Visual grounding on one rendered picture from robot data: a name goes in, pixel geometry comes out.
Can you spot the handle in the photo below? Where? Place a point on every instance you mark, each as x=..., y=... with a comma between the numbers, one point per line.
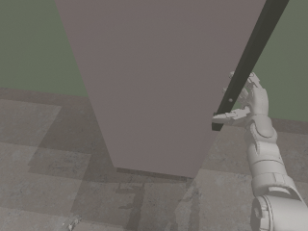
x=259, y=37

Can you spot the right robot forearm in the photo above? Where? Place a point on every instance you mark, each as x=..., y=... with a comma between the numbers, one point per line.
x=269, y=176

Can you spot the left robot hand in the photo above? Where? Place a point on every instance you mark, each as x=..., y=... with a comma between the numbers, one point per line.
x=70, y=223

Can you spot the fridge door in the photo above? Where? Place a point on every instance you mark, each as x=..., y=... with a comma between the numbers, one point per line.
x=154, y=71

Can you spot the right robot hand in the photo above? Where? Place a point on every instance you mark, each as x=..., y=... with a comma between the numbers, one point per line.
x=256, y=102

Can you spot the right robot upper arm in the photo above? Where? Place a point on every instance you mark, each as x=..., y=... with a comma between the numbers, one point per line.
x=274, y=213

